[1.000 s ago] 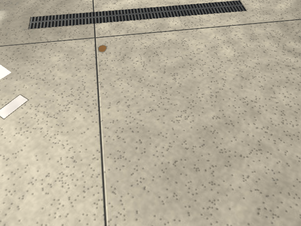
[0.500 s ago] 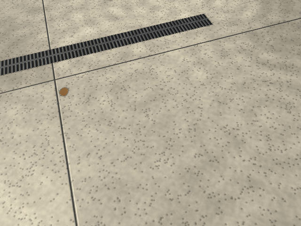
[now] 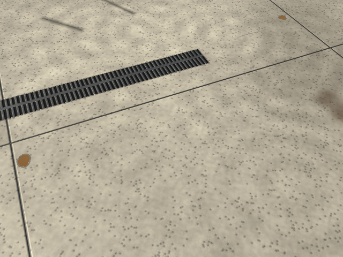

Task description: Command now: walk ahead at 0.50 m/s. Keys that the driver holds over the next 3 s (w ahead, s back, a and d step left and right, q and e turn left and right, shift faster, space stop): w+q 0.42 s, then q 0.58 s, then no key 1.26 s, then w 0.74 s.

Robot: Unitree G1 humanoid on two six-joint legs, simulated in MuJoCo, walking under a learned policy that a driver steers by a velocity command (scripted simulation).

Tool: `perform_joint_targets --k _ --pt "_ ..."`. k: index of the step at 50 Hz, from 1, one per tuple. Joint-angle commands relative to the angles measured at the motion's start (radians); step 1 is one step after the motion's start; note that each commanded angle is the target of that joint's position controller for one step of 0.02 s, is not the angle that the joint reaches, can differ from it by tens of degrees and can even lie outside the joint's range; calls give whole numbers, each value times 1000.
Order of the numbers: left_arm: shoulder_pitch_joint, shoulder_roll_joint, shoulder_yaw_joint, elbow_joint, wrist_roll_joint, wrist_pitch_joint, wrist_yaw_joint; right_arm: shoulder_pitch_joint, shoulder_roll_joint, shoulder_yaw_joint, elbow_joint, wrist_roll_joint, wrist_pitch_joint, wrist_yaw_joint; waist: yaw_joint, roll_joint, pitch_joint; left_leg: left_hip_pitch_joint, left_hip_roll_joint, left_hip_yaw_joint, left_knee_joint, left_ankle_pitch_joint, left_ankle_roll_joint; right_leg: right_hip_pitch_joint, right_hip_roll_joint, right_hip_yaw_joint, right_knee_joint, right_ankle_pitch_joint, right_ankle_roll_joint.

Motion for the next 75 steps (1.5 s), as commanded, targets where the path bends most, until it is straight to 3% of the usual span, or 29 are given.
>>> perform_joint_targets --k 1,7,10,11,12,13,14,15,17,22,25,30,33,35,36,37,38,40,41,45,50,59,62,63,64,65,67,70,75 --pt "-103 27 -4 -81 -4 -9 -4 33 -125 -22 -34 5 -16 -2 -6 106 52 -55 238 -146 -116 277 110 3 8 -51 -156 109 20" --pt "-205 51 -3 -124 -12 -26 5 73 -161 -29 -18 -7 -4 -16 -20 123 39 55 281 -210 3 423 104 86 63 -46 -339 66 12" --pt "0 98 19 -68 -5 -50 23 20 -179 -36 -28 -6 2 -19 85 101 -49 32 248 -208 232 530 66 375 107 -48 -479 4 -27" --pt "155 153 38 -30 16 -64 37 13 -151 -29 -44 2 0 -16 141 40 -159 -89 189 -168 445 403 45 611 12 42 -494 -12 -63" --pt "262 263 66 -37 41 -64 50 66 -47 -6 -93 38 -1 -15 146 -144 -317 -397 60 -72 787 -13 -2 915 -283 400 -525 -123 -146" --pt "241 254 70 -35 15 -45 44 82 -104 -23 -97 23 11 -23 124 -186 -343 -539 23 -92 943 -355 7 887 -361 628 -623 -154 -190" --pt "161 169 49 -49 3 -38 39 47 -137 -36 -83 6 24 -24 85 -69 -202 -571 91 -137 993 -292 16 759 -315 506 -639 -235 -171" --pt "92 106 35 -57 -5 -41 36 7 -112 -32 -85 3 27 -14 65 -26 -91 -565 127 -136 970 -217 10 627 -265 376 -683 -211 -153" --pt "57 63 24 -46 -12 -52 40 -13 -91 -35 -91 -17 48 4 24 -63 -13 -516 168 -125 915 -153 -6 489 -190 200 -745 -103 -107" --pt "108 83 34 -13 -23 -85 44 -102 -73 -38 -130 -26 83 27 1 -26 14 -590 183 -101 897 -10 -43 487 -170 1 -777 187 -120" --pt "123 80 32 2 -22 -79 48 -175 -57 -29 -165 -26 83 29 -3 -36 29 -580 166 -53 744 69 -63 486 -140 -137 -714 508 -120" --pt "151 124 44 14 -29 -59 57 -287 -47 -14 -213 -31 82 43 35 -66 6 -433 113 41 456 151 -33 537 -139 -235 -612 618 -97" --pt "145 155 59 13 -32 -35 70 -233 -86 -28 -217 -43 77 37 14 -80 -38 -360 68 55 393 14 15 609 -166 -234 -442 755 -83" --pt "135 164 64 4 -36 -13 69 -76 -118 -47 -176 -54 53 18 -57 0 -135 -174 22 42 231 118 58 581 -129 -256 -115 620 -39" --pt "186 137 57 -21 -31 -9 65 -22 -221 -73 -176 -57 40 2 -64 136 -216 41 208 -176 248 538 106 377 -71 -258 156 195 10" --pt "279 50 39 -61 -36 5 58 -49 -335 -102 -200 -30 52 -4 19 278 -316 260 487 -561 301 1099 311 72 123 -180 478 -566 61" --pt "212 90 41 -60 -10 20 58 -12 -310 -105 -215 18 72 -8 -49 123 -388 227 470 -573 226 878 340 32 92 -6 507 -513 64" --pt "96 89 40 -79 -17 24 60 -154 -194 -71 -227 13 95 -20 -3 60 -129 -31 364 -431 120 494 257 -3 34 13 395 -354 60" --pt "83 98 44 -84 -5 32 62 -189 -160 -61 -229 13 100 -25 24 78 -74 -110 307 -390 93 427 211 22 21 17 324 -306 60" --pt "132 76 41 -78 -1 72 58 -196 -182 -67 -239 -6 88 -17 53 86 -124 -192 235 -345 73 365 165 119 52 16 231 -236 64" --pt "33 90 44 -118 -5 86 63 -166 -201 -76 -247 -8 104 -19 12 139 -102 -174 212 -440 24 -21 140 62 65 44 93 -210 79" --pt "45 82 32 -123 -31 68 70 -164 -179 -63 -238 -28 116 -14 -7 169 -86 -185 222 -500 45 -32 129 254 121 10 -189 -289 24" --pt "145 67 25 -97 -31 52 78 -177 -169 -54 -226 -8 125 -22 45 141 -73 -243 191 -500 101 -7 70 443 137 -10 -525 -148 -22" --pt "128 104 29 -103 -18 43 83 -158 -137 -44 -226 -2 121 -27 26 63 -57 -298 142 -460 156 -95 16 491 49 92 -632 -142 -44" --pt "80 174 36 -136 -1 37 85 -124 -78 -27 -234 11 115 -27 -4 -119 -80 -376 22 -316 321 -228 -41 524 -176 358 -728 -176 -116" --pt "19 172 33 -140 -1 34 74 -179 -139 -44 -235 -6 112 -31 10 -131 0 -353 -57 -194 440 -320 -58 336 -269 427 -736 -14 -197" --pt "-24 100 13 -131 -15 20 68 -161 -136 -46 -207 -11 114 -22 -24 -67 2 -267 -10 -205 569 -255 -74 314 -176 283 -692 143 -188" --pt "-8 103 11 -113 -21 16 70 -132 -117 -37 -170 -12 121 -19 -16 -105 -35 -272 1 -164 549 -242 -102 458 -82 150 -600 425 -148" --pt "71 126 18 -54 -23 29 66 -183 -85 -12 -142 12 123 -39 31 -111 -76 -163 32 -92 207 -131 -107 586 -72 154 -499 586 -127"
Next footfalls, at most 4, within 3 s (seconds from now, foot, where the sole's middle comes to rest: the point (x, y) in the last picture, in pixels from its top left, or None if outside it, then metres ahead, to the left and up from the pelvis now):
0.22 right None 0.28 -0.13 -0.78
0.72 left None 0.44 0.10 -0.78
1.26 right None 0.48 -0.08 -0.78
1.54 left None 0.34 0.08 -0.78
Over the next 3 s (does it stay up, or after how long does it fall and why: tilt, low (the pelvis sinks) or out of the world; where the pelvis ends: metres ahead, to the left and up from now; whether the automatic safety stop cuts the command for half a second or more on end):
stays up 0.59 0.13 -0.03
